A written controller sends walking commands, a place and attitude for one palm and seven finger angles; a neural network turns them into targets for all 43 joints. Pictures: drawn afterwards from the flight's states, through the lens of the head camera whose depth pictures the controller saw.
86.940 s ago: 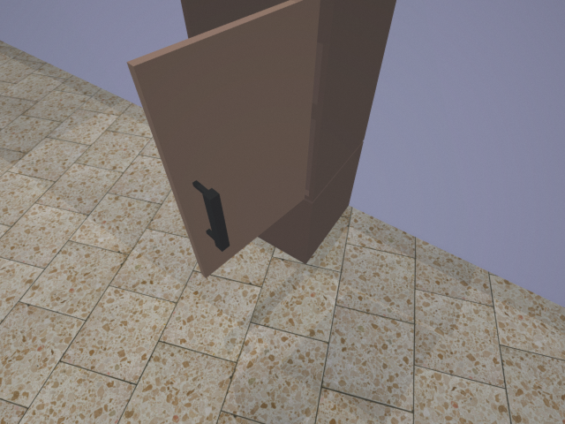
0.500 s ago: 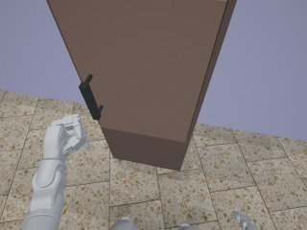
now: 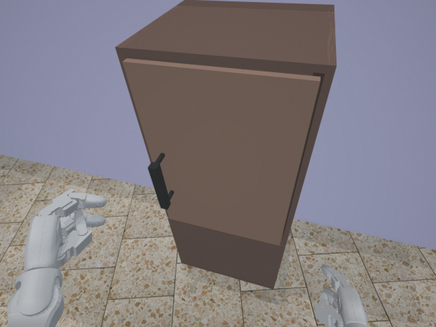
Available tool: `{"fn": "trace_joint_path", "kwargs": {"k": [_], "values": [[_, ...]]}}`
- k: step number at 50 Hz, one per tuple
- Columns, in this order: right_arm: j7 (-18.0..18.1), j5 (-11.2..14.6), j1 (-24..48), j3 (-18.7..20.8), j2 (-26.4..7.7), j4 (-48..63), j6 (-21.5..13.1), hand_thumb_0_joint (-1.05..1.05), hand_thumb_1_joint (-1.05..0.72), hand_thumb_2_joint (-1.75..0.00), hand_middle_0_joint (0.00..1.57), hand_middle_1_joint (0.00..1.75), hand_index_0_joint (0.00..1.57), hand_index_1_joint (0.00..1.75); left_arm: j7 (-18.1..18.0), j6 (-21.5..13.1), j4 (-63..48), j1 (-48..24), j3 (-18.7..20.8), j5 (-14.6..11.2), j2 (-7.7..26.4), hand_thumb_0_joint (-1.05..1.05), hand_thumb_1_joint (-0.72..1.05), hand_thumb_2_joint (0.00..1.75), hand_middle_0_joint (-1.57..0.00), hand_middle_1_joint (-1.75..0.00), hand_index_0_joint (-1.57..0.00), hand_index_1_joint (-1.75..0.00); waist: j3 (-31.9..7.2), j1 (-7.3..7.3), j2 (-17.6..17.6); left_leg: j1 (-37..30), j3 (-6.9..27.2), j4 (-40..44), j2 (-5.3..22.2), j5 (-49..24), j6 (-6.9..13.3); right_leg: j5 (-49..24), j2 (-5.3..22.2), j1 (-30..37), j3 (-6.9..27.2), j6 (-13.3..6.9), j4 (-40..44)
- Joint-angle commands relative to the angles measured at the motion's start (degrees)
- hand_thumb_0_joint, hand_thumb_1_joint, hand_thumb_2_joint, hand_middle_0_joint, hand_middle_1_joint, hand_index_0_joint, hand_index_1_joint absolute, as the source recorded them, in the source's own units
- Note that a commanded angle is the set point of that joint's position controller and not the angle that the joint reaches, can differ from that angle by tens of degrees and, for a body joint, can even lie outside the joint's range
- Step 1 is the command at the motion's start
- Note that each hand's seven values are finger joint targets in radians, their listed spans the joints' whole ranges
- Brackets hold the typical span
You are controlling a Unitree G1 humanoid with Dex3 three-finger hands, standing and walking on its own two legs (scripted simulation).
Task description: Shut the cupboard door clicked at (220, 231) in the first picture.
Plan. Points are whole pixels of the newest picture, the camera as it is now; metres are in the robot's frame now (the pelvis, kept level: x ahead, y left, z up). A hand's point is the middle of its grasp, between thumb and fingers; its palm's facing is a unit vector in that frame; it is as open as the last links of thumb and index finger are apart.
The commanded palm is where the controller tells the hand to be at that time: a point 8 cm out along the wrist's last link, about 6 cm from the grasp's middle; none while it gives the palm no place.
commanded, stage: draw the hand back to the body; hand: left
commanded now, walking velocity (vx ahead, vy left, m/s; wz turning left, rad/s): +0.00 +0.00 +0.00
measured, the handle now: (163, 181) +0.52 +0.22 -0.09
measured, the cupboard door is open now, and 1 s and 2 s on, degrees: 0 0 0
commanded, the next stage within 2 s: step back with the hand held close in 0.64 s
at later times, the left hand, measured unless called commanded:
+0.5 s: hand (46, 235) +0.19 +0.26 +0.16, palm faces +0.47 -0.78 -0.40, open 7.2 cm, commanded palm +0.14 +0.30 +0.18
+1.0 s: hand (40, 234) +0.19 +0.27 +0.16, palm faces +0.40 -0.78 -0.48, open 7.4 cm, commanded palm +0.13 +0.31 +0.18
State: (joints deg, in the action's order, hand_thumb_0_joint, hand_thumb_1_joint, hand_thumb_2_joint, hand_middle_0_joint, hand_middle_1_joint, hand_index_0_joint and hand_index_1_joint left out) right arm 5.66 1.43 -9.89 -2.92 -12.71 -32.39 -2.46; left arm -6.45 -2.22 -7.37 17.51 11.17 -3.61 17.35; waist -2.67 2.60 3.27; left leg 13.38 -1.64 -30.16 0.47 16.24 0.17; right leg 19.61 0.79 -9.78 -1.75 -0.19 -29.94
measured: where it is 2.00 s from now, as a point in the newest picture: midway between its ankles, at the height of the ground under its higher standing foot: outside the picture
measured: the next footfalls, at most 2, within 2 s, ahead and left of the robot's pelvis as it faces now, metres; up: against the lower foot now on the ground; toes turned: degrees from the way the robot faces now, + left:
right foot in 1.86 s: -0.09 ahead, -0.10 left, +0.00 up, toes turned +9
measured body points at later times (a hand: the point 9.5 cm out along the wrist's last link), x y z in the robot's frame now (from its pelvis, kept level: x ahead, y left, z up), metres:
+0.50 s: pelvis +0.00 +0.00 +0.01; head -0.02 -0.04 +0.45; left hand +0.16 +0.30 +0.18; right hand +0.19 -0.22 -0.09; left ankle +0.00 +0.12 -0.73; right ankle -0.04 -0.11 -0.73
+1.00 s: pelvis -0.01 +0.01 +0.00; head -0.01 -0.01 +0.45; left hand +0.17 +0.31 +0.19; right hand +0.17 -0.23 -0.09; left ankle +0.00 +0.12 -0.73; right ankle -0.04 -0.11 -0.73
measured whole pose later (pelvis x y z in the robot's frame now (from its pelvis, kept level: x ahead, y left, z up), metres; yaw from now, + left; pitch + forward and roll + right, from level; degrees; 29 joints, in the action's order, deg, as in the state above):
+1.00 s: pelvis -0.01 +0.01 +0.00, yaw +0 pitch +1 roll +0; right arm 5.3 0.5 -10.3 0.5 -14.4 -34.1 -0.4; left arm -6.6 -7.8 -22.4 29.5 21.5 -3.6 21.3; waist -1.1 0.7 4.0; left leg 14.4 -2.2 -28.0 0.4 14.2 0.9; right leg 16.5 0.8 -10.3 -1.3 0.7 -26.2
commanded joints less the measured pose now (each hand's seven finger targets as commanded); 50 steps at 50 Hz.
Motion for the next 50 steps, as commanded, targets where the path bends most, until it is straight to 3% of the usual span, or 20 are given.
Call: {"fn": "trace_joint_path", "kwargs": {"k": [1,2,4,10,13,14,16,18,22,26,28,33,35,38,39,41,43,46,48,50], "values": [[-0.3,-0.3,5.8,2.2,-5.4,8.0,-4.0,0.0,-0.9,-0.9,0.2,0.3,0.2,0.3,-0.4,-3.2,-17.3,-5.8,8.1,-0.2,11.2,0.0,0.9,0.9,-0.53,-0.66,-0.53,-0.66,-4.0,0.06,0.7,-7.6,0.5,5.6,0.3,-15.7,1.3,-18.7,-0.4,0.1,-0.7,-0.4,6.3],[-0.4,-0.4,5.7,2.2,-5.4,7.9,-4.1,0.0,-0.9,-0.9,0.2,0.3,0.2,0.3,-0.4,-3.3,-18.4,-5.0,9.0,-0.2,11.7,0.0,0.9,0.9,-0.5,-0.63,-0.5,-0.63,-4.2,0.21,-0.3,-7.8,0.6,5.9,0.3,-16.2,1.3,-19.0,-0.5,0.6,-0.8,-0.4,6.5],[-0.5,-0.5,6.0,2.3,-5.3,7.7,-4.5,0.0,-0.9,-0.9,0.2,0.3,0.2,0.3,-0.3,-3.2,-20.1,-3.0,10.1,-0.3,12.0,0.0,0.9,0.9,-0.45,-0.57,-0.45,-0.57,-3.8,0.47,1.3,-8.4,0.2,6.1,0.2,-17.7,1.4,-20.6,-0.2,1.5,-0.7,-0.3,6.9],[-1.1,-0.7,6.2,2.7,-5.1,7.0,-5.6,0.0,-0.9,-0.9,0.2,0.3,0.2,0.3,-0.5,-3.8,-26.4,1.7,14.4,-0.4,13.9,0.0,0.9,0.9,-0.28,-0.39,-0.28,-0.39,-4.3,1.12,1.5,-9.0,0.3,6.0,0.4,-20.8,1.2,-22.6,-0.2,2.8,-0.9,-0.1,6.9],[-1.0,-0.7,6.4,3.1,-5.3,6.8,-5.9,0.0,-0.9,-0.9,0.2,0.3,0.2,0.3,-0.6,-4.1,-26.9,5.1,17.6,-0.7,15.5,0.0,0.9,0.9,-0.2,-0.3,-0.2,-0.3,-3.7,1.66,-0.9,-8.8,0.0,5.8,0.5,-21.0,1.5,-23.8,-0.3,2.8,-0.9,0.1,7.4],[-1.1,-0.7,6.0,3.0,-5.1,6.4,-5.6,0.0,-0.9,-0.9,0.2,0.3,0.2,0.3,-0.3,-4.0,-24.6,5.5,15.8,-0.8,13.1,0.0,0.9,0.9,-0.2,-0.3,-0.2,-0.3,-2.1,1.04,-1.9,-8.1,-0.2,6.1,0.5,-19.9,1.5,-23.0,-0.1,2.3,-1.1,0.2,7.2],[-1.1,-0.5,5.9,3.3,-5.4,6.3,-5.1,0.0,-0.9,-0.9,0.2,0.3,0.2,0.3,0.0,-3.5,-22.4,4.5,14.2,-0.8,11.4,0.0,0.9,0.9,-0.2,-0.3,-0.2,-0.3,0.5,0.53,-2.9,-7.7,-0.3,6.6,0.7,-17.2,1.5,-20.1,-0.2,0.3,-1.0,0.4,7.9],[-1.0,-0.5,6.0,3.7,-5.9,6.0,-5.0,0.0,-0.9,-0.9,0.2,0.3,0.2,0.3,0.1,-3.6,-21.6,4.2,14.0,-0.7,11.5,0.0,0.9,0.9,-0.2,-0.3,-0.2,-0.3,0.8,0.56,-3.7,-7.8,-0.2,6.8,0.7,-16.0,1.8,-18.9,-0.3,-0.1,-0.7,0.4,8.8],[-0.5,-0.7,6.6,3.6,-5.6,6.3,-5.3,0.0,-0.9,-0.9,0.2,0.3,0.2,0.3,-0.4,-4.3,-24.3,2.2,15.2,-0.5,13.5,0.0,0.9,0.9,-0.2,-0.3,-0.2,-0.3,-2.7,1.19,-2.2,-8.8,-0.3,6.8,0.1,-15.1,2.1,-18.1,0.1,1.6,-0.3,0.4,8.3],[-0.3,-0.7,7.0,3.3,-5.2,6.1,-6.3,0.0,-0.9,-0.9,0.2,0.3,0.2,0.3,-0.8,-5.0,-27.0,1.5,15.9,-0.3,14.5,0.0,0.9,0.9,-0.2,-0.3,-0.2,-0.3,-2.6,1.42,1.7,-9.0,-0.3,6.9,-0.1,-14.7,1.8,-17.5,0.1,2.0,-0.2,0.1,8.5],[-0.2,-0.8,7.1,3.4,-5.4,5.8,-6.8,0.0,-0.9,-0.9,0.2,0.3,0.2,0.3,-0.9,-5.2,-27.1,2.2,17.0,-0.3,15.6,0.0,0.9,0.9,-0.2,-0.3,-0.2,-0.3,-1.9,1.65,1.3,-8.6,-0.2,6.9,0.0,-14.9,1.8,-17.7,0.0,2.0,-0.1,0.0,9.1],[-0.3,-0.7,6.8,3.6,-5.3,5.5,-6.7,0.0,-0.9,-0.9,0.2,0.3,0.2,0.3,-0.3,-5.2,-23.6,4.0,16.3,-0.7,13.6,0.0,0.9,0.9,-0.2,-0.3,-0.2,-0.3,1.1,1.37,-1.2,-7.9,-0.6,7.2,0.3,-14.0,1.7,-16.7,-0.3,0.5,0.0,0.3,10.2],[-0.4,-0.6,6.6,3.6,-5.2,5.7,-6.5,0.0,-0.9,-0.9,0.2,0.3,0.2,0.3,-0.2,-5.3,-24.2,3.2,15.5,-0.8,13.0,0.0,0.9,0.9,-0.2,-0.3,-0.2,-0.3,0.7,1.15,0.4,-8.2,-0.6,7.6,0.3,-13.4,1.7,-15.9,-0.1,0.8,0.0,0.3,9.7],[-0.5,-0.7,6.6,3.8,-5.5,5.7,-6.7,0.0,-0.9,-0.9,0.2,0.3,0.2,0.3,-0.2,-5.2,-23.8,4.0,15.8,-0.7,13.3,0.0,0.9,0.9,-0.2,-0.3,-0.2,-0.3,0.4,1.27,-0.3,-8.8,-0.5,7.7,0.4,-13.9,1.7,-16.2,-0.4,0.6,0.0,0.3,10.2],[-0.7,-0.5,6.1,4.4,-7.3,6.8,-5.2,0.0,-0.9,-0.9,0.2,0.3,0.2,0.3,-0.6,-7.3,-27.0,-1.3,20.2,-0.1,18.5,0.0,0.9,0.9,-0.2,-0.3,-0.2,-0.3,1.9,-1.24,-1.2,-4.3,0.2,3.6,1.7,-10.0,2.6,-18.1,3.7,-3.2,5.0,0.1,13.1],[-0.8,-0.7,6.0,4.6,-6.4,5.9,-3.6,0.0,-0.9,-0.9,0.2,0.3,0.2,0.3,-0.4,-8.2,-22.6,3.7,16.7,0.0,14.8,0.0,0.9,0.9,-0.2,-0.3,-0.2,-0.3,1.4,-1.84,-6.6,-3.2,0.8,0.1,0.9,-7.7,2.1,-18.1,6.8,-4.9,7.0,-1.2,14.3],[-0.7,-0.9,6.1,5.0,-6.6,6.2,-2.8,0.0,-0.9,-0.9,0.2,0.3,0.2,0.3,-0.7,-9.2,-24.5,5.6,17.7,0.0,15.8,0.0,0.9,0.9,-0.2,-0.3,-0.2,-0.3,-0.8,-1.86,-3.9,-3.3,0.9,0.3,1.0,-9.8,1.9,-21.6,7.4,-4.4,6.4,-1.6,12.3],[-0.3,-0.7,5.5,5.4,-7.2,7.5,-1.5,0.0,-0.9,-0.9,0.2,0.3,0.2,0.3,-1.2,-9.6,-26.9,9.1,18.6,-0.2,16.2,0.0,0.9,0.9,-0.2,-0.3,-0.2,-0.3,-5.9,-1.95,0.7,-5.0,1.8,3.4,2.8,-21.7,1.9,-26.8,4.4,-0.6,2.6,-0.3,6.5],[0.1,-0.9,5.4,5.6,-7.8,8.2,-0.7,0.0,-0.9,-0.9,0.2,0.3,0.2,0.3,-1.5,-9.6,-28.8,9.3,20.1,-0.3,18.0,0.0,0.9,0.9,-0.2,-0.3,-0.2,-0.3,-7.9,-1.76,2.2,-6.3,2.2,4.0,3.6,-29.4,1.8,-29.8,2.8,0.4,1.5,0.4,4.3],[0.2,-0.7,5.0,5.6,-7.6,9.0,0.3,0.0,-0.9,-0.9,0.2,0.3,0.2,0.3,-1.6,-9.2,-29.0,10.0,19.7,-0.4,17.3,0.0,0.9,0.9,-0.2,-0.3,-0.2,-0.3,-8.8,-1.92,0.9,-5.1,2.7,4.1,4.3,-32.0,1.7,-31.0,2.1,2.1,1.3,0.5,2.6]]}}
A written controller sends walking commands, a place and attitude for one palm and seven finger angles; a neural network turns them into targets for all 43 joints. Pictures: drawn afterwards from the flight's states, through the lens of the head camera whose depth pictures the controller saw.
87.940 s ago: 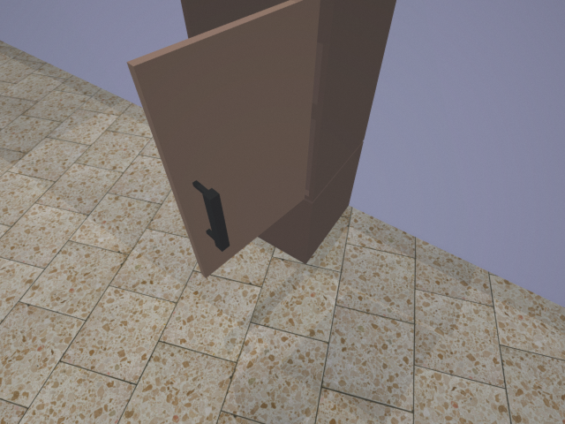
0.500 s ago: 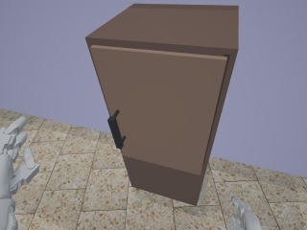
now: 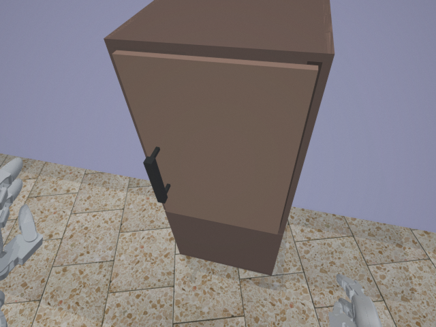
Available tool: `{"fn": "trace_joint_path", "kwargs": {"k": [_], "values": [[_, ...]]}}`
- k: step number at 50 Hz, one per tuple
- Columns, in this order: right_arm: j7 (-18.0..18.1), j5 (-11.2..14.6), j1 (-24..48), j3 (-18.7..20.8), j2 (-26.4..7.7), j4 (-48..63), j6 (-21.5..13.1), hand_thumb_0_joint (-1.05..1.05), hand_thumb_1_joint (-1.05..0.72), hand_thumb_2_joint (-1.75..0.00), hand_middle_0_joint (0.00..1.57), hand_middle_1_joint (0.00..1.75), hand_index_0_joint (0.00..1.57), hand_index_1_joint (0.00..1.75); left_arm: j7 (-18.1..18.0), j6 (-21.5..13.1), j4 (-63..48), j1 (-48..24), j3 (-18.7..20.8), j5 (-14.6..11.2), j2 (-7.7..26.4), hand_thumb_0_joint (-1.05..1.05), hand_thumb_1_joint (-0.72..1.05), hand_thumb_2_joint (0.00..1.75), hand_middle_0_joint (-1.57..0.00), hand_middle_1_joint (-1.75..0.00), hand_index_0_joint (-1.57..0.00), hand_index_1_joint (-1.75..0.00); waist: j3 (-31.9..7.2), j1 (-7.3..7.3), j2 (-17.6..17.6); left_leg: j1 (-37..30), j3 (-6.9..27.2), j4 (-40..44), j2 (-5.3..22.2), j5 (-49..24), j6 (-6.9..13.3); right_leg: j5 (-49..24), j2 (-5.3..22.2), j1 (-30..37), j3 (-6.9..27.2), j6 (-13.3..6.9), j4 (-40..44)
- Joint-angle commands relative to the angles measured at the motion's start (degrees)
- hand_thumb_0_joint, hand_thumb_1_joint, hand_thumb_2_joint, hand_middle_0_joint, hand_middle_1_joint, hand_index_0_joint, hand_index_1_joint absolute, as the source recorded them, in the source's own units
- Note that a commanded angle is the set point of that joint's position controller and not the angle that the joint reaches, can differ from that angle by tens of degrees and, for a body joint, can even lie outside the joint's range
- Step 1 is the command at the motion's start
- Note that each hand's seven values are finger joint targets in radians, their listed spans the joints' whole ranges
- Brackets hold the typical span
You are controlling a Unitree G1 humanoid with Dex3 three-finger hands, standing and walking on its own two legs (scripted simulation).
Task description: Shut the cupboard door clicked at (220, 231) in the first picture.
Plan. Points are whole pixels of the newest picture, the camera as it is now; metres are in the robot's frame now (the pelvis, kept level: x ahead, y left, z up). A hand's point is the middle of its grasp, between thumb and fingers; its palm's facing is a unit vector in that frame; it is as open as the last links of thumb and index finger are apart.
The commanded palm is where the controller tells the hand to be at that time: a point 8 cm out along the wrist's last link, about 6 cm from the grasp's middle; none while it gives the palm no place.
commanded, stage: step back with the hand held close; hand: left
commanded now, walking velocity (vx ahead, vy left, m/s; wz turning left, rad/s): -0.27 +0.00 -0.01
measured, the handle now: (159, 175) +0.52 +0.22 -0.10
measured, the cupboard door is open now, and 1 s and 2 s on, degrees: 0 0 0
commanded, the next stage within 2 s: stop stepping back and stand still in 1.32 s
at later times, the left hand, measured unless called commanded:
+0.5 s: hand out of the picture +0.12 +0.28 +0.16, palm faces +0.47 -0.76 -0.45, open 7.4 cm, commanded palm +0.06 +0.31 +0.18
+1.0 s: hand out of the picture +0.06 +0.27 +0.16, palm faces +0.47 -0.76 -0.46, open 7.4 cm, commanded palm -0.01 +0.31 +0.18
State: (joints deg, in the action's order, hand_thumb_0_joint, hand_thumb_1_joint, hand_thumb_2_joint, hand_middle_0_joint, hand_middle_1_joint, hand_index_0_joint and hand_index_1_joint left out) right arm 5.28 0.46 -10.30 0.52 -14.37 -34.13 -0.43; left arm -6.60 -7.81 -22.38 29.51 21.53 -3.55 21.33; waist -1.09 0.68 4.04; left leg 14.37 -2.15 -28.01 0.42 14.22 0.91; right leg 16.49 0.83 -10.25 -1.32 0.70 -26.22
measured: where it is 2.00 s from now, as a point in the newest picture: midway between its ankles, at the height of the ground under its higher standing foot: outside the picture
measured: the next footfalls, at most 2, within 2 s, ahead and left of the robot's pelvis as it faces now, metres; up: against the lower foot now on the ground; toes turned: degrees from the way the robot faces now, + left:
right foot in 0.86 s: -0.08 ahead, -0.12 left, +0.00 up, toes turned +9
right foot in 1.48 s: -0.29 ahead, -0.08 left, +0.00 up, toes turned -1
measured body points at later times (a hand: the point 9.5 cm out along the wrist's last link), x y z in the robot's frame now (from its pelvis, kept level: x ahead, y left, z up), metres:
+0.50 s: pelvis -0.07 +0.01 -0.01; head -0.07 +0.01 +0.44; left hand +0.09 +0.32 +0.18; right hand +0.09 -0.23 -0.09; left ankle +0.00 +0.11 -0.74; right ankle -0.03 -0.12 -0.74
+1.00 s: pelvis -0.13 +0.00 -0.02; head -0.11 +0.02 +0.43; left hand +0.03 +0.31 +0.19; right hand +0.05 -0.23 -0.09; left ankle +0.00 +0.11 -0.74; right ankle -0.12 -0.12 -0.74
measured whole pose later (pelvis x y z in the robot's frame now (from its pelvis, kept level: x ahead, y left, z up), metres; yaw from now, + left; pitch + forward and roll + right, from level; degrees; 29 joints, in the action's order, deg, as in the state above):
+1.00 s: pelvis -0.13 +0.00 -0.02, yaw +3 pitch +2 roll -3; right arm 3.8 -0.9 -10.6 0.3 -11.7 -36.1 -6.7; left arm -8.3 -16.6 -29.4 30.3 26.6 -2.5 24.8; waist 0.3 -0.5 0.8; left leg 30.6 -0.5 -33.0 3.2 4.9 1.4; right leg 17.3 -6.2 -18.6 3.4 -0.6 -34.3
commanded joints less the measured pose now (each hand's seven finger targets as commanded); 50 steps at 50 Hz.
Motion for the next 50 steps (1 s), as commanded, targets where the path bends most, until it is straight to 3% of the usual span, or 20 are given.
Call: {"fn": "trace_joint_path", "kwargs": {"k": [1,5,9,13,16,22,23,25,28,30,33,34,36,39,40,42,44,47,48,50], "values": [[0.6,0.4,5.1,2.2,-6.0,11.1,-1.4,0.0,-0.9,-0.9,0.2,0.3,0.2,0.3,-1.6,-3.4,-13.8,-1.3,9.8,-0.6,13.6,0.0,0.9,0.9,-0.2,-0.3,-0.2,-0.3,-11.0,0.06,-0.7,-5.6,3.3,2.1,4.5,-30.2,0.8,-28.0,1.9,3.1,0.9,-0.4,-1.5],[0.6,0.6,5.1,2.4,-6.2,11.9,-0.6,0.0,-0.9,-0.9,0.2,0.3,0.2,0.3,-1.8,-2.9,-13.6,0.8,9.3,-0.7,12.9,0.0,0.9,0.9,-0.2,-0.3,-0.2,-0.3,-10.0,-0.1,-0.7,-2.2,3.4,3.1,4.9,-26.2,0.7,-26.5,1.9,3.1,1.5,-0.3,-1.9],[0.7,0.6,5.1,2.2,-6.1,12.1,-1.0,0.0,-0.9,-0.9,0.2,0.3,0.2,0.3,-2.2,-3.5,-14.2,1.5,9.4,-0.6,13.0,0.0,0.9,0.9,-0.2,-0.3,-0.2,-0.3,-7.9,-0.14,-0.3,3.5,4.6,5.7,5.3,-13.9,1.3,-17.9,1.4,2.9,2.1,0.0,-1.3],[0.9,0.4,5.1,2.4,-6.8,11.9,-2.0,0.0,-0.9,-0.9,0.2,0.3,0.2,0.3,-2.7,-4.9,-14.9,0.4,11.6,0.0,14.7,0.0,0.9,0.9,-0.2,-0.3,-0.2,-0.3,-4.9,-0.24,0.5,13.1,6.3,9.3,5.7,5.4,2.6,-9.5,0.4,5.2,3.1,0.2,-1.1],[0.9,0.5,4.5,2.1,-6.6,11.7,-3.2,0.0,-0.9,-0.9,0.2,0.3,0.2,0.3,-2.9,-6.2,-14.6,-0.6,10.6,0.7,13.1,0.0,0.9,0.9,-0.2,-0.3,-0.2,-0.3,-2.6,-0.6,1.2,19.0,8.0,11.2,6.2,16.5,3.4,-3.0,-0.1,5.5,3.2,0.2,-1.7],[0.8,-0.1,3.1,2.4,-7.0,10.4,-6.0,0.0,-0.9,-0.9,0.2,0.3,0.2,0.3,-3.4,-8.1,-16.2,-3.5,9.9,1.9,12.2,0.0,0.9,0.9,-0.2,-0.3,-0.2,-0.3,-2.3,-0.74,3.9,24.3,9.8,11.6,7.4,23.9,4.3,1.3,-1.5,6.4,3.7,0.1,-4.6],[0.8,-0.2,3.3,2.6,-7.3,10.2,-6.4,0.0,-0.9,-0.9,0.2,0.3,0.2,0.3,-3.5,-8.3,-16.7,-3.9,10.8,2.0,13.4,0.0,0.9,0.9,-0.2,-0.3,-0.2,-0.3,-2.7,-0.68,4.2,23.5,9.7,11.2,7.3,23.8,4.2,1.5,-1.8,5.7,4.1,0.0,-4.5],[0.6,-0.2,2.8,2.4,-6.6,9.9,-7.3,0.0,-0.9,-0.9,0.2,0.3,0.2,0.3,-3.5,-8.9,-17.7,-3.6,10.0,2.1,12.2,0.0,0.9,0.9,-0.2,-0.3,-0.2,-0.3,-3.4,-0.76,3.7,23.4,9.5,9.9,6.9,23.0,4.0,0.3,-1.6,5.4,4.8,-0.2,-4.9],[0.2,-0.7,2.1,2.7,-6.5,8.8,-7.7,0.0,-0.9,-0.9,0.2,0.3,0.2,0.3,-3.8,-9.3,-17.7,-3.6,11.4,1.7,14.1,0.0,0.9,0.9,-0.2,-0.3,-0.2,-0.3,-3.3,-0.94,-2.2,17.4,6.0,2.2,3.5,16.7,2.1,3.3,2.0,-2.7,10.2,-2.0,2.3],[-0.2,-0.7,1.9,2.3,-5.5,7.9,-7.8,0.0,-0.9,-0.9,0.2,0.3,0.2,0.3,-4.0,-9.7,-18.1,-4.7,9.4,1.3,13.1,0.0,0.9,0.9,-0.2,-0.3,-0.2,-0.3,-3.1,-1.36,-4.6,11.4,4.6,-1.9,1.8,10.8,0.7,5.6,5.0,-9.4,12.0,-3.4,6.4],[-0.3,-0.7,1.9,2.6,-5.8,6.9,-7.5,0.0,-0.9,-0.9,0.2,0.3,0.2,0.3,-4.7,-9.7,-16.1,-3.9,10.1,1.0,14.5,0.0,0.9,0.9,-0.2,-0.3,-0.2,-0.3,-3.0,-1.67,-5.1,6.7,3.7,-3.0,1.2,7.7,0.0,6.7,5.1,-14.0,11.0,-3.3,8.9],[-0.3,-0.5,1.8,2.3,-5.4,6.9,-7.4,0.0,-0.9,-0.9,0.2,0.3,0.2,0.3,-4.7,-9.9,-16.0,-3.8,9.5,1.0,13.7,0.0,0.9,0.9,-0.2,-0.3,-0.2,-0.3,-3.0,-1.69,-5.0,7.4,4.7,-1.2,2.0,8.3,0.1,8.0,4.4,-13.3,8.8,-2.8,8.1],[-0.1,-0.3,2.5,2.3,-6.0,7.4,-7.3,0.0,-0.9,-0.9,0.2,0.3,0.2,0.3,-4.7,-10.4,-15.8,-3.7,9.8,1.1,13.8,0.0,0.9,0.9,-0.2,-0.3,-0.2,-0.3,-2.2,-1.63,-0.7,11.4,7.6,5.0,4.2,12.7,1.2,9.6,0.8,-10.1,5.8,-1.2,5.2],[0.3,-0.3,3.5,2.6,-7.1,8.2,-8.0,0.0,-0.9,-0.9,0.2,0.3,0.2,0.3,-4.0,-11.1,-14.6,-1.4,11.7,1.6,13.3,0.0,0.9,0.9,-0.2,-0.3,-0.2,-0.3,-3.7,-0.77,7.1,27.4,16.3,18.3,12.3,25.6,5.1,0.4,-5.9,7.2,2.0,0.6,-11.9],[0.3,-0.4,3.9,2.9,-6.8,8.3,-8.2,0.0,-0.9,-0.9,0.2,0.3,0.2,0.3,-3.6,-11.3,-14.8,-1.3,11.7,1.5,13.2,0.0,0.9,0.9,-0.2,-0.3,-0.2,-0.3,-4.8,-0.5,6.8,27.5,17.2,17.7,13.6,24.0,5.9,-2.4,-6.2,8.4,2.5,0.4,-13.9],[-0.1,-0.6,4.2,3.3,-7.0,8.4,-8.7,0.0,-0.9,-0.9,0.2,0.3,0.2,0.3,-2.8,-11.5,-15.7,0.0,12.4,1.6,13.7,0.0,0.9,0.9,-0.2,-0.3,-0.2,-0.3,-5.7,-0.38,5.5,28.0,15.1,14.5,13.5,22.5,6.4,-4.8,-6.1,10.0,4.0,0.3,-13.8],[-0.4,-1.4,4.8,3.2,-7.1,8.3,-9.1,0.0,-0.9,-0.9,0.2,0.3,0.2,0.3,-2.2,-11.9,-16.4,0.6,13.1,1.8,13.8,0.0,0.9,0.9,-0.2,-0.3,-0.2,-0.3,-4.0,-0.38,7.8,32.8,14.8,14.9,13.6,25.5,6.7,-3.5,-6.3,12.1,4.7,0.0,-14.3],[-0.9,-1.2,3.3,2.9,-5.5,6.6,-9.8,0.0,-0.9,-0.9,0.2,0.3,0.2,0.3,-2.3,-13.0,-20.0,-0.4,12.2,0.4,14.3,0.0,0.9,0.9,-0.2,-0.3,-0.2,-0.3,-8.7,-1.05,3.0,14.3,8.5,5.6,8.7,7.6,3.0,-9.4,-1.8,-0.4,10.2,-1.6,-4.4],[-1.2,-0.9,2.5,3.1,-4.9,6.0,-9.9,0.0,-0.9,-0.9,0.2,0.3,0.2,0.3,-2.6,-12.9,-22.0,-1.6,11.9,0.1,15.4,0.0,0.9,0.9,-0.2,-0.3,-0.2,-0.3,-11.8,-1.3,-2.2,6.4,4.7,0.3,5.8,2.5,1.1,-11.8,0.7,-5.3,13.1,-1.9,-0.9],[-1.2,-0.6,3.2,3.1,-4.0,6.2,-9.3,0.0,-0.9,-0.9,0.2,0.3,0.2,0.3,-3.1,-12.4,-21.5,-2.3,10.5,0.2,15.7,0.0,0.9,0.9,-0.2,-0.3,-0.2,-0.3,-11.4,-1.89,-6.1,1.9,1.1,-7.1,2.3,2.8,-1.4,-7.6,7.0,-11.8,18.0,-3.5,6.2]]}}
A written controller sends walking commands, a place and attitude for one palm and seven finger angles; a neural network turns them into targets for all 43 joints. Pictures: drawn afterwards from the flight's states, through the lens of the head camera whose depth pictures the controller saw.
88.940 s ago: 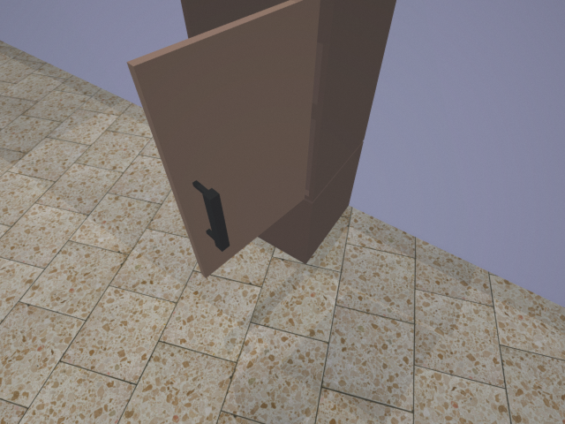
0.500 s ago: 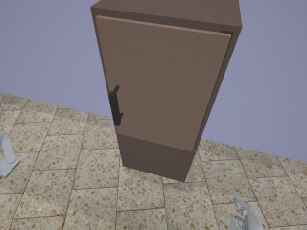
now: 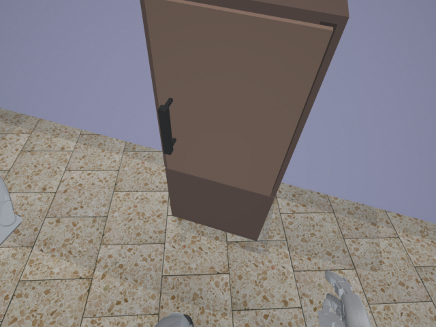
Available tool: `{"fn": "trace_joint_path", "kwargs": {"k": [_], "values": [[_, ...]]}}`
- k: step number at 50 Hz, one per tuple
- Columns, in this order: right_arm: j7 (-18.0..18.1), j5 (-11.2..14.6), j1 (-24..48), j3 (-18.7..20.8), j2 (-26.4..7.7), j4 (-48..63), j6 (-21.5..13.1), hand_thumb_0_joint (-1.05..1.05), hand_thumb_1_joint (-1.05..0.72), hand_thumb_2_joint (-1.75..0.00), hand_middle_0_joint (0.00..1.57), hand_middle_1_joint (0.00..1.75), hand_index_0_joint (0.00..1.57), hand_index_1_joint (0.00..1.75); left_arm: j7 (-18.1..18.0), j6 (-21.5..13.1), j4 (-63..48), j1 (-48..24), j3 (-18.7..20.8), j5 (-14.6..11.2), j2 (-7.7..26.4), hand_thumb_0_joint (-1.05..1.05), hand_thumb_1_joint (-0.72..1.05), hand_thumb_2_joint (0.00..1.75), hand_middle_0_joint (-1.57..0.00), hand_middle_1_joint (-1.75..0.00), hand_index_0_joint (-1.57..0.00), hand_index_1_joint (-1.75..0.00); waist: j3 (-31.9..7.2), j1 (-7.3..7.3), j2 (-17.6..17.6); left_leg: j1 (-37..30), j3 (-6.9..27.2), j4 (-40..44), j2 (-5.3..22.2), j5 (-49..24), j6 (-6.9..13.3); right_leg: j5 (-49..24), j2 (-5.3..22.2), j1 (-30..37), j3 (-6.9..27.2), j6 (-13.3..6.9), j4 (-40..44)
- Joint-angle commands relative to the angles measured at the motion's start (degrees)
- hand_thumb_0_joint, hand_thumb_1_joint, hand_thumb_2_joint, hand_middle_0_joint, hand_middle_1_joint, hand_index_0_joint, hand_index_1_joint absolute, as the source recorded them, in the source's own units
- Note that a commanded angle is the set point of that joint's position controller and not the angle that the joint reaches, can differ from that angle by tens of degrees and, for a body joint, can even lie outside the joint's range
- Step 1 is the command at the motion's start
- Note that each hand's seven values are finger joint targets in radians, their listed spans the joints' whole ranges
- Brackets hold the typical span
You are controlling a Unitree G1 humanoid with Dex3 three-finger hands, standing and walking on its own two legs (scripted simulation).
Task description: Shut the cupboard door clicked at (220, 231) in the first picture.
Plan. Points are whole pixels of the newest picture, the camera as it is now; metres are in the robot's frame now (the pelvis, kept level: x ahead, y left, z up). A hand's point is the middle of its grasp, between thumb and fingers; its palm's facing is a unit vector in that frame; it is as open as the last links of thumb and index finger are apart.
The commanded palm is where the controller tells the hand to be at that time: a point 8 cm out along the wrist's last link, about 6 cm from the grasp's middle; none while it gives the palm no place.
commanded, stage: step back with the hand held close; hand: left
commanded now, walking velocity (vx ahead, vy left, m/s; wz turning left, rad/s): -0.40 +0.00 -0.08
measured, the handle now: (169, 127) +0.66 +0.18 -0.08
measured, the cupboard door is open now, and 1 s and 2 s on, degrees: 0 0 0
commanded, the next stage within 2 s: stop stepping back and stand still in 0.32 s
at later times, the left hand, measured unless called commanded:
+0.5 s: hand out of the picture +0.14 +0.25 +0.18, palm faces +0.32 -0.85 -0.42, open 7.4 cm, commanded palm +0.07 +0.30 +0.19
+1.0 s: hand out of the picture +0.09 +0.25 +0.19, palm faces +0.28 -0.84 -0.46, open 7.4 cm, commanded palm +0.02 +0.31 +0.19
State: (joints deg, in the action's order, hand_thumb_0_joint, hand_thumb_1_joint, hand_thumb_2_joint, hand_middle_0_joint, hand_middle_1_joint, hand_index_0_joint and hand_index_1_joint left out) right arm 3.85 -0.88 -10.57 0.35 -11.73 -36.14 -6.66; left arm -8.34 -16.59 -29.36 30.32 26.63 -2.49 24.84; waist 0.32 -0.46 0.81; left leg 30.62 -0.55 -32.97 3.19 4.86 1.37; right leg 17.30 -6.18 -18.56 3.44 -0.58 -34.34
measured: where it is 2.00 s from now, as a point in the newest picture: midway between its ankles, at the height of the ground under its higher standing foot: outside the picture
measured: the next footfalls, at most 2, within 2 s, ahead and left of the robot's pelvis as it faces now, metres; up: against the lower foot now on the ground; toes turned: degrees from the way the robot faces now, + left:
right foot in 0.48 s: -0.17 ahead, -0.08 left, +0.00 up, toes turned -4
left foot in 1.12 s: -0.01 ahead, +0.13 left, +0.00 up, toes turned -4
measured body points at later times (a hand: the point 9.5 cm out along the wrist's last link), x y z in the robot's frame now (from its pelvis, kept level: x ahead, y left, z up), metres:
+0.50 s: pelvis -0.10 +0.01 +0.00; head -0.05 +0.05 +0.45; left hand +0.12 +0.29 +0.20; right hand +0.09 -0.21 -0.06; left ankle +0.07 +0.10 -0.72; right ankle -0.24 -0.10 -0.72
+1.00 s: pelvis -0.14 +0.02 +0.01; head -0.15 +0.04 +0.46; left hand +0.06 +0.29 +0.22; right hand -0.04 -0.22 -0.08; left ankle +0.02 +0.11 -0.71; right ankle -0.21 -0.08 -0.72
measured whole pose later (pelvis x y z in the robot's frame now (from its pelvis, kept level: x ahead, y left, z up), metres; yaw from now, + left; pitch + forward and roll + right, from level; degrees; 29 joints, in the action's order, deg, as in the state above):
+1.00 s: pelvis -0.14 +0.02 +0.01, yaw -4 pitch -1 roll -1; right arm 3.0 -1.2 -16.4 -1.2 -8.6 -35.7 -7.0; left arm -7.9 -12.1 -32.3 34.5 25.5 -3.9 26.2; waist -1.3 -5.4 -1.2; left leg 26.8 -2.0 -28.5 0.0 11.2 -1.0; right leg 21.7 -3.4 -7.9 0.9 -3.1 -30.2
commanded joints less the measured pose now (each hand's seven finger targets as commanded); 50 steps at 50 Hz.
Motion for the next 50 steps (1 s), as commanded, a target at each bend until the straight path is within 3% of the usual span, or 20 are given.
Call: {"fn": "trace_joint_path", "kwargs": {"k": [1,4,7,10,12,17,21,24,26,28,29,33,36,38,40,41,43,46,48,50], "values": [[0.2,0.6,3.9,3.3,-6.3,8.1,-2.4,0.0,-0.9,-0.9,0.2,0.3,0.2,0.3,-2.0,-3.2,-14.0,-3.7,5.9,-0.6,13.5,0.0,0.9,0.9,-0.2,-0.3,-0.2,-0.3,-10.6,-0.78,-4.5,-15.4,-1.2,-6.4,-1.9,13.1,-2.7,-5.4,16.9,-7.7,15.8,-3.7,17.8],[0.7,-0.3,4.6,2.8,-5.4,7.4,-0.4,0.0,-0.9,-0.9,0.2,0.3,0.2,0.3,-2.9,-2.1,-10.7,-3.4,7.1,0.1,14.2,0.0,0.9,0.9,-0.2,-0.3,-0.2,-0.3,-6.1,-1.03,-4.7,-14.2,0.6,-7.6,-2.4,8.7,-2.9,-14.6,18.1,-9.2,13.2,-5.4,17.2],[1.6,0.8,4.8,3.0,-7.6,8.2,0.3,0.0,-0.9,-0.9,0.2,0.3,0.2,0.3,-1.8,-2.1,-6.9,-5.0,5.4,0.0,12.2,0.0,0.9,0.9,-0.2,-0.3,-0.2,-0.3,-2.0,-0.69,1.9,-13.3,4.0,7.4,1.4,1.2,-0.9,-7.9,6.5,-6.8,4.2,0.0,13.0],[1.8,0.5,5.0,3.8,-9.6,9.4,-0.5,0.0,-0.9,-0.9,0.2,0.3,0.2,0.3,-0.4,-2.6,-5.5,-3.1,6.3,-0.3,10.4,0.0,0.9,0.9,-0.2,-0.3,-0.2,-0.3,-6.9,0.52,13.3,2.7,17.4,25.8,14.3,23.2,4.8,-1.2,-1.0,12.6,-2.0,1.9,-6.9],[1.3,0.0,5.2,3.9,-9.1,9.3,-1.2,0.0,-0.9,-0.9,0.2,0.3,0.2,0.3,0.3,-2.1,-8.2,-4.5,5.5,-0.1,9.4,0.0,0.9,0.9,-0.2,-0.3,-0.2,-0.3,-7.3,0.87,9.1,5.9,17.7,25.7,16.7,29.0,7.0,2.8,0.0,13.7,0.1,1.5,-14.1],[-0.2,-0.2,4.6,3.2,-8.1,7.9,-3.3,0.0,-0.9,-0.9,0.2,0.3,0.2,0.3,0.3,-1.4,-15.5,-3.7,3.2,-1.5,8.8,0.0,0.9,0.9,-0.2,-0.3,-0.2,-0.3,-11.7,0.84,11.5,-9.9,11.3,23.1,13.0,19.4,3.2,10.0,1.3,6.6,-3.4,0.4,-1.7],[-0.4,-1.3,3.0,2.8,-7.6,4.9,-3.5,0.0,-0.9,-0.9,0.2,0.3,0.2,0.3,-0.1,-2.9,-18.1,-5.1,4.9,-1.6,11.6,0.0,0.9,0.9,-0.2,-0.3,-0.2,-0.3,-17.5,0.78,13.4,-25.9,7.9,14.5,11.6,-10.7,-0.1,2.6,3.1,3.4,-2.4,-0.7,14.1],[-0.2,-0.7,3.3,2.6,-7.0,6.3,-3.3,0.0,-0.9,-0.9,0.2,0.3,0.2,0.3,-0.3,-2.3,-15.8,-1.3,7.9,-1.9,13.2,0.0,0.9,0.9,-0.2,-0.3,-0.2,-0.3,-19.3,0.64,10.9,-28.2,0.7,9.8,5.3,-4.6,-1.9,-2.9,5.3,3.9,-3.7,-1.4,16.0],[0.1,0.6,2.1,2.5,-5.9,7.7,-2.3,0.0,-0.9,-0.9,0.2,0.3,0.2,0.3,-0.5,-1.3,-16.6,0.0,8.0,-2.7,12.8,0.0,0.9,0.9,-0.2,-0.3,-0.2,-0.3,-18.5,-0.52,2.2,-30.6,-2.4,3.1,0.7,-0.3,-2.3,-6.9,9.1,-0.1,-2.7,-1.9,17.0],[0.7,0.7,3.3,2.1,-6.6,9.2,-1.2,0.0,-0.9,-0.9,0.2,0.3,0.2,0.3,-1.1,0.9,-13.9,6.9,12.8,-3.7,16.7,0.0,0.9,0.9,-0.2,-0.3,-0.2,-0.3,-14.5,-0.28,-1.8,-29.6,-0.8,-2.0,-0.4,7.1,-2.4,4.3,11.6,-6.9,-0.8,-3.6,17.9],[1.0,0.5,3.4,1.3,-5.9,9.5,-0.4,0.0,-0.9,-0.9,0.2,0.3,0.2,0.3,-1.0,2.1,-13.0,8.5,10.8,-3.6,14.2,0.0,0.9,0.9,-0.2,-0.3,-0.2,-0.3,-10.6,-0.8,-0.3,-26.4,0.1,-2.3,-0.2,8.2,-2.4,8.4,12.4,-8.0,0.5,-5.0,18.5],[1.6,0.1,2.5,1.8,-8.2,7.0,0.7,0.0,-0.9,-0.9,0.2,0.3,0.2,0.3,-2.2,3.4,-9.2,-4.8,7.2,-2.0,13.2,0.0,0.9,0.9,-0.2,-0.3,-0.2,-0.3,4.5,-2.09,-5.8,-15.8,2.1,-14.4,-0.5,10.3,-2.7,20.1,19.5,-16.0,8.2,-8.6,24.4],[2.2,1.0,1.6,1.5,-8.6,5.9,-1.1,0.0,-0.9,-0.9,0.2,0.3,0.2,0.3,-1.8,2.9,-0.9,-15.5,1.6,-0.1,10.1,0.0,0.9,0.9,-0.2,-0.3,-0.2,-0.3,12.2,-2.76,-5.3,-14.5,2.2,-5.9,0.8,9.7,-1.1,10.6,15.8,-12.8,2.2,-5.1,17.2],[2.5,1.4,2.2,2.1,-9.4,5.8,-2.3,0.0,-0.9,-0.9,0.2,0.3,0.2,0.3,-1.4,1.9,-2.0,-19.6,1.2,0.3,11.0,0.0,0.9,0.9,-0.2,-0.3,-0.2,-0.3,11.0,-2.67,4.3,-18.0,6.7,2.4,1.2,13.6,-0.2,8.7,11.0,-12.7,-1.8,-2.6,9.5],[2.0,1.1,1.9,1.8,-9.1,6.6,-3.4,0.0,-0.9,-0.9,0.2,0.3,0.2,0.3,-1.2,1.1,-5.0,-14.7,1.8,-0.5,9.4,0.0,0.9,0.9,-0.2,-0.3,-0.2,-0.3,5.9,-1.86,15.9,-11.8,23.1,23.3,6.8,34.6,0.0,12.1,2.3,-2.0,-4.8,-0.2,-4.6],[1.8,0.7,2.3,1.7,-8.6,7.4,-4.1,0.0,-0.9,-0.9,0.2,0.3,0.2,0.3,-1.2,0.5,-8.9,-14.2,3.9,-0.8,11.1,0.0,0.9,0.9,-0.2,-0.3,-0.2,-0.3,3.1,-0.62,15.3,-9.2,26.6,28.9,8.7,39.9,-1.3,13.1,1.2,2.3,-4.4,-0.3,-7.4],[1.1,0.1,2.4,2.3,-8.0,7.5,-4.9,0.0,-0.9,-0.9,0.2,0.3,0.2,0.3,-1.4,-0.4,-15.0,-8.9,7.5,-1.1,14.1,0.0,0.9,0.9,-0.2,-0.3,-0.2,-0.3,-3.7,1.08,10.7,-9.3,21.6,30.1,8.9,38.0,-2.9,13.6,0.1,8.2,-5.4,-0.8,-4.4],[-0.3,0.0,1.8,2.0,-6.7,9.0,-4.3,0.0,-0.9,-0.9,0.2,0.3,0.2,0.3,-0.9,0.3,-17.1,4.2,8.1,-1.4,11.9,0.0,0.9,0.9,-0.2,-0.3,-0.2,-0.3,-10.4,0.82,14.5,-7.0,5.2,21.1,2.5,29.2,-4.4,11.5,1.3,17.1,-6.1,-2.2,7.7],[-0.7,0.1,0.4,2.5,-6.0,9.0,-2.8,0.0,-0.9,-0.9,0.2,0.3,0.2,0.3,-1.2,1.2,-14.3,11.4,11.5,-2.3,14.1,0.0,0.9,0.9,-0.2,-0.3,-0.2,-0.3,-10.8,0.01,1.3,-13.5,-0.5,4.4,-2.1,17.8,-4.2,14.4,8.8,7.0,2.6,-5.7,16.8],[-0.2,-0.1,-0.7,2.4,-5.9,7.4,-0.8,0.0,-0.9,-0.9,0.2,0.3,0.2,0.3,-1.8,2.4,-11.9,7.4,10.1,-2.9,12.1,0.0,0.9,0.9,-0.2,-0.3,-0.2,-0.3,-4.5,-0.81,-7.8,-13.0,0.8,-11.1,-2.0,11.4,-3.7,19.5,18.9,-5.6,15.4,-11.4,23.4]]}}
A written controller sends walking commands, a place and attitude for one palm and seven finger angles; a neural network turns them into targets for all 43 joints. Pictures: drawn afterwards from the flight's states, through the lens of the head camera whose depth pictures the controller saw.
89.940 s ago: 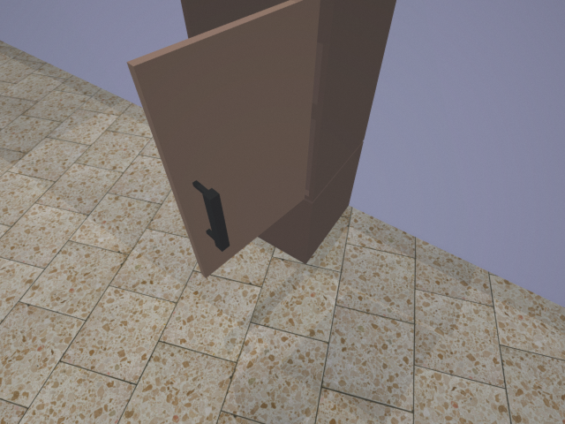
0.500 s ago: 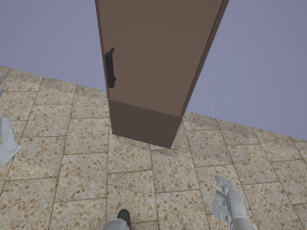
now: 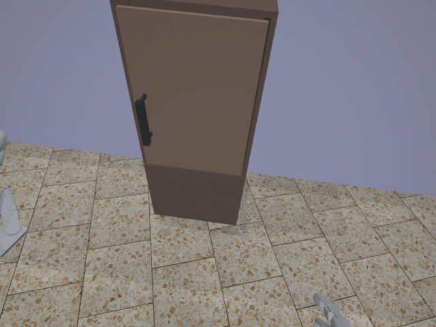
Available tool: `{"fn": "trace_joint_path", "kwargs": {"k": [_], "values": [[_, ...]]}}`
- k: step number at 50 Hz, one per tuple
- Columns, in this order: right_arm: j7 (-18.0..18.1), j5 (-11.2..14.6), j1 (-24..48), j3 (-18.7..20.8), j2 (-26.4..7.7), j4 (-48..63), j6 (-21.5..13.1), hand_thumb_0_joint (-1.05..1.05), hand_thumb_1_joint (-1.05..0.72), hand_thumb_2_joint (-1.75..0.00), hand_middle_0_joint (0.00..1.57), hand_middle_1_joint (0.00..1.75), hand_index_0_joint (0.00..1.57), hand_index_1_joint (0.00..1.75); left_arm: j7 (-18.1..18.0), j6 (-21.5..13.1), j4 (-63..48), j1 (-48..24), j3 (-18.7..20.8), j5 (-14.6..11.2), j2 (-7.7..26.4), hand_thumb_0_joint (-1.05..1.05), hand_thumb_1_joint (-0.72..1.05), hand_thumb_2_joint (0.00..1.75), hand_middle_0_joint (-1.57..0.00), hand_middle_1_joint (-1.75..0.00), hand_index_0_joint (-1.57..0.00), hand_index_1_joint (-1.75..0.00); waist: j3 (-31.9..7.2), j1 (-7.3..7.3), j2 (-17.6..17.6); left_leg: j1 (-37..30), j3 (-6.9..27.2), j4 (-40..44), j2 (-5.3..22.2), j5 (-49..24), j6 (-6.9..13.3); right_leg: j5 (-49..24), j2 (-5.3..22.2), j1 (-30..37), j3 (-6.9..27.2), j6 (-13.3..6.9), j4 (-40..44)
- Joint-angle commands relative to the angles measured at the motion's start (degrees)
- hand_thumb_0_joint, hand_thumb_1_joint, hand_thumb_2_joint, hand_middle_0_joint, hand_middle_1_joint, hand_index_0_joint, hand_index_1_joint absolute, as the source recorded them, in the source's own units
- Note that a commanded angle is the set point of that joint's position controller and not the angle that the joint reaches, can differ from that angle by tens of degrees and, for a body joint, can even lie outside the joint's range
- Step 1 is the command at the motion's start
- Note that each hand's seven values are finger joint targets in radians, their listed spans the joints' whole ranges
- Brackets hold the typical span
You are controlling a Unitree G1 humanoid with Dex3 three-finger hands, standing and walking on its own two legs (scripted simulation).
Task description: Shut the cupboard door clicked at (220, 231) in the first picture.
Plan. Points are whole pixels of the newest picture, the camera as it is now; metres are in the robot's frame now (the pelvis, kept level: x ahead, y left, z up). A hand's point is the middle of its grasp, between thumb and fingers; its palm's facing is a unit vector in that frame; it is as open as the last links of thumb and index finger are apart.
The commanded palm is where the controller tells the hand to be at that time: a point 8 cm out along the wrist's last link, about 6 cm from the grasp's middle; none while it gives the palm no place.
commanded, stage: stop stepping back and stand still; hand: left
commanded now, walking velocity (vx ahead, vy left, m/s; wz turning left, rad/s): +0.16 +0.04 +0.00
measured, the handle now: (145, 120) +0.79 +0.22 -0.09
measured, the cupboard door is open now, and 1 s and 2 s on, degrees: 0 0 0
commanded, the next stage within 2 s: let the arm hang, fingers relaxed in 0.14 s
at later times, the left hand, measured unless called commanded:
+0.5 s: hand out of the picture +0.08 +0.18 -0.16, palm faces -0.01 -0.99 -0.15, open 7.2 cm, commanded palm none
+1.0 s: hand out of the picture -0.06 +0.19 -0.17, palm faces +0.02 -0.98 -0.21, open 7.3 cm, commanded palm none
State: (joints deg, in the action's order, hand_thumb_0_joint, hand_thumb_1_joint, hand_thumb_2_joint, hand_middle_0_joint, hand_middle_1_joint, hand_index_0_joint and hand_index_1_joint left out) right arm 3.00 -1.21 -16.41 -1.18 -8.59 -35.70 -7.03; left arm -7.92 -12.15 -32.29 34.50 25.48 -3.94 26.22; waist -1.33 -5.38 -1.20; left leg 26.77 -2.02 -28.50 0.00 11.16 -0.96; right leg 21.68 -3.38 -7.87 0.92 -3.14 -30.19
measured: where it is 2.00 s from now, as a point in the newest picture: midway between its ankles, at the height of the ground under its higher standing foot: outside the picture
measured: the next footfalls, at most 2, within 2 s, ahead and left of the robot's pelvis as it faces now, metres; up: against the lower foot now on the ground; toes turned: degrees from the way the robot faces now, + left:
left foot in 0.12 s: +0.13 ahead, +0.11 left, +0.00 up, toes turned +0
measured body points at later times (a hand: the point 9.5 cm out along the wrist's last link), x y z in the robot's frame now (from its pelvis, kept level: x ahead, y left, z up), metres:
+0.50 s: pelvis +0.00 +0.01 +0.00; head +0.00 +0.03 +0.45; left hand +0.08 +0.23 -0.15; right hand +0.11 -0.24 -0.12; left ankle +0.09 +0.11 -0.73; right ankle -0.06 -0.10 -0.73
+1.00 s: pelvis +0.00 +0.01 +0.01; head +0.00 +0.01 +0.46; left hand -0.06 +0.24 -0.15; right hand -0.01 -0.21 -0.16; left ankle +0.09 +0.11 -0.73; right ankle -0.06 -0.10 -0.73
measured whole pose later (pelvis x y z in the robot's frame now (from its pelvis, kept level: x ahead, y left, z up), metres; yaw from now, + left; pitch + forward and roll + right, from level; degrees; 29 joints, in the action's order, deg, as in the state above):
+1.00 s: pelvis +0.00 +0.01 +0.01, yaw +0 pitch -2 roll +0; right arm 1.9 -1.0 -16.6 0.3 -9.2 -65.2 1.9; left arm -1.9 0.6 66.7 22.8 0.1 0.8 9.2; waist 1.4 -0.5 0.7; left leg 16.3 -1.0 -24.2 -0.9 5.6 1.5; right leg 19.3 -0.9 -3.4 0.3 -0.8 -25.1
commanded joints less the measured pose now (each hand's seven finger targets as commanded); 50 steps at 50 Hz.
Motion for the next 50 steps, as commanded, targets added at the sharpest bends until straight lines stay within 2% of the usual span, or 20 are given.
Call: {"fn": "trace_joint_path", "kwargs": {"k": [1,3,5,7,8,9,11,12,13,15,17,19,20,22,24,27,31,35,39,50], "values": [[0.8,0.6,4.6,3.6,-9.0,6.4,0.2,0.0,-0.9,-0.9,0.2,0.3,0.2,0.3,-2.8,-1.6,-6.6,0.1,9.7,-1.1,9.2,0.0,0.9,0.9,-0.2,-0.3,-0.2,-0.3,-0.4,3.67,-5.6,-6.1,3.2,-17.0,1.9,4.0,-0.9,13.6,17.3,-15.9,18.6,-9.1,19.1],[1.5,1.1,5.9,2.9,-9.8,6.1,-0.4,0.0,-0.9,-0.9,0.2,0.3,0.2,0.3,-3.3,-1.7,-3.2,-9.8,6.1,-0.2,7.8,0.0,0.9,0.9,-0.2,-0.3,-0.2,-0.3,3.4,2.71,-1.2,-9.1,4.4,-10.5,3.0,3.9,0.4,8.1,15.0,-17.4,13.9,-5.4,15.3],[2.3,1.7,5.6,2.8,-10.4,5.2,-1.3,0.0,-0.9,-0.9,0.2,0.3,0.2,0.3,-3.0,-1.0,5.2,-12.3,2.9,0.9,5.9,0.0,0.9,0.9,-0.2,-0.3,-0.2,-0.3,5.1,3.29,0.2,-14.2,4.3,-2.2,3.2,3.1,2.2,1.9,9.4,-16.8,8.4,-0.9,11.1],[2.7,2.2,7.1,3.6,-11.6,6.1,-1.9,0.0,-0.9,-0.9,0.2,0.3,0.2,0.3,-2.3,-1.1,5.2,-16.9,0.7,1.4,5.7,0.0,0.9,0.9,-0.2,-0.3,-0.2,-0.3,5.0,4.22,-0.6,-16.3,5.3,-0.5,4.7,-1.4,3.4,-8.4,6.5,-14.6,7.9,1.3,9.2],[2.7,2.1,7.6,3.4,-11.3,5.8,-2.2,0.0,-0.9,-0.9,0.2,0.3,0.2,0.3,-1.9,-1.7,4.3,-17.1,1.4,1.4,7.2,0.0,0.9,0.9,-0.2,-0.3,-0.2,-0.3,3.3,4.04,1.5,-17.9,6.7,1.2,5.4,2.0,3.4,-5.4,6.9,-15.0,6.5,1.8,8.7],[2.7,1.8,7.4,2.8,-10.9,6.1,-2.2,0.0,-0.9,-0.9,0.2,0.3,0.2,0.3,-1.5,-1.7,2.3,-17.0,-0.3,1.4,5.2,0.0,0.9,0.9,-0.2,-0.3,-0.2,-0.3,3.4,3.79,4.4,-16.1,9.8,5.2,6.3,2.7,3.7,-5.1,4.9,-12.5,3.4,2.4,5.5],[2.6,1.9,8.7,2.5,-10.8,6.9,-3.1,0.0,-0.9,-0.9,0.2,0.3,0.2,0.3,-1.4,-2.5,-4.3,-19.7,0.1,1.5,6.0,0.0,0.9,0.9,-0.2,-0.3,-0.2,-0.3,1.3,4.32,7.4,-13.7,17.3,13.5,9.5,10.8,5.0,-3.8,2.2,-8.4,0.2,3.8,0.9],[-2.5,0.4,9.4,5.3,-20.6,-6.6,-3.8,0.0,-0.9,-0.9,0.2,0.3,0.2,0.3,6.3,7.0,42.6,-12.0,-18.4,6.5,-6.6,0.0,0.9,0.9,-0.2,-0.3,-0.2,-0.3,3.7,3.84,7.7,-9.0,18.3,3.3,10.4,-14.9,6.7,-10.2,4.8,-13.6,-1.2,3.1,-8.1],[-2.6,0.8,6.2,4.8,-16.0,-6.4,0.1,0.0,-0.9,-0.9,0.2,0.3,0.2,0.3,7.1,11.9,44.3,-10.0,-18.5,5.8,-9.1,0.0,0.9,0.9,-0.2,-0.3,-0.2,-0.3,-2.8,5.16,4.3,-12.7,13.1,2.7,10.1,-26.4,6.6,-4.5,5.7,-9.5,0.0,3.2,-7.8],[-2.2,0.0,7.0,3.4,-14.9,-5.3,2.5,0.0,-0.9,-0.9,0.2,0.3,0.2,0.3,7.5,13.1,48.5,-11.0,-20.1,5.4,-9.5,0.0,0.9,0.9,-0.2,-0.3,-0.2,-0.3,-5.0,6.23,1.9,-9.5,14.0,3.5,11.0,-16.3,7.3,1.3,5.0,-6.9,-0.5,2.8,-6.3],[-2.3,-0.1,9.0,2.7,-14.6,-5.4,3.7,0.0,-0.9,-0.9,0.2,0.3,0.2,0.3,7.9,12.6,55.1,-11.8,-20.2,5.6,-5.8,0.0,0.9,0.9,-0.2,-0.3,-0.2,-0.3,-4.9,7.0,-3.2,-7.2,11.6,2.2,7.5,-8.9,5.5,-5.1,6.2,-2.7,1.6,1.5,1.6],[-2.6,-0.1,10.0,2.7,-14.2,-6.7,4.5,0.0,-0.9,-0.9,0.2,0.3,0.2,0.3,7.8,11.6,62.3,-15.3,-20.9,5.6,-3.1,0.0,0.9,0.9,-0.2,-0.3,-0.2,-0.3,-3.9,5.97,-9.4,-9.0,7.8,-2.2,3.6,-9.3,3.0,-11.6,10.3,-4.7,6.5,-0.7,6.5],[-2.6,-0.3,9.4,2.6,-13.3,-8.2,5.0,0.0,-0.9,-0.9,0.2,0.3,0.2,0.3,7.6,11.5,65.8,-17.2,-21.6,5.4,-3.5,0.0,0.9,0.9,-0.2,-0.3,-0.2,-0.3,-3.0,5.2,-9.1,-10.5,6.9,-3.2,2.4,-9.0,2.4,-14.4,11.8,-6.2,7.6,-1.9,7.6],[-2.6,-0.5,7.8,2.1,-11.8,-11.2,6.0,0.0,-0.9,-0.9,0.2,0.3,0.2,0.3,7.1,11.8,71.7,-19.3,-22.9,4.9,-4.7,0.0,0.9,0.9,-0.2,-0.3,-0.2,-0.3,-1.8,4.04,-1.5,-14.4,7.0,-1.1,3.0,-11.5,1.9,-14.0,10.7,-7.5,6.3,-1.5,7.2],[-2.2,-0.2,6.9,1.8,-11.1,-13.8,6.4,0.0,-0.9,-0.9,0.2,0.3,0.2,0.3,6.9,12.1,77.6,-17.8,-23.3,4.7,-5.9,0.0,0.9,0.9,-0.2,-0.3,-0.2,-0.3,-1.1,4.46,6.2,-15.5,8.4,1.8,4.5,-12.1,2.5,-10.0,8.7,-6.3,4.7,0.1,8.0],[-1.4,-0.4,5.7,2.0,-9.7,-17.1,6.9,0.0,-0.9,-0.9,0.2,0.3,0.2,0.3,6.8,12.6,84.1,-14.0,-22.7,4.8,-8.5,0.0,0.9,0.9,-0.2,-0.3,-0.2,-0.3,0.2,5.37,13.0,-14.2,10.0,6.0,4.8,-3.4,3.1,-5.7,7.2,-4.0,3.5,-0.2,9.4],[-1.0,0.0,2.7,2.5,-10.1,-20.6,7.6,0.0,-0.9,-0.9,0.2,0.3,0.2,0.3,6.9,12.7,89.9,-12.3,-23.5,4.7,-8.9,0.0,0.9,0.9,-0.2,-0.3,-0.2,-0.3,3.0,5.14,9.0,-14.2,10.8,9.1,5.2,4.0,3.1,-2.9,6.9,-4.7,2.9,-0.3,11.5],[-0.9,0.3,0.6,3.0,-10.1,-23.2,7.7,0.0,-0.9,-0.9,0.2,0.3,0.2,0.3,6.9,12.4,93.9,-10.7,-24.0,4.7,-9.2,0.0,0.9,0.9,-0.2,-0.3,-0.2,-0.3,4.3,5.01,2.7,-15.7,10.2,9.4,5.3,4.2,3.3,-2.2,7.2,-5.8,3.0,-0.4,13.0],[-0.8,0.5,-0.8,3.0,-9.6,-25.2,7.7,0.0,-0.9,-0.9,0.2,0.3,0.2,0.3,6.5,12.1,96.1,-9.4,-24.3,4.6,-9.5,0.0,0.9,0.9,-0.2,-0.3,-0.2,-0.3,5.0,4.82,-0.5,-17.4,8.9,8.4,5.1,1.3,3.3,-1.5,7.8,-7.0,3.2,-0.5,13.9],[-0.7,0.3,-2.9,2.5,-6.5,-27.6,7.8,0.0,-0.9,-0.9,0.2,0.3,0.2,0.3,5.8,12.3,98.0,-7.3,-24.5,4.7,-12.2,0.0,0.9,0.9,-0.2,-0.3,-0.2,-0.3,8.6,4.97,1.1,-15.6,8.3,9.5,4.7,2.4,3.2,-0.8,7.5,-8.1,3.2,-0.1,12.8]]}}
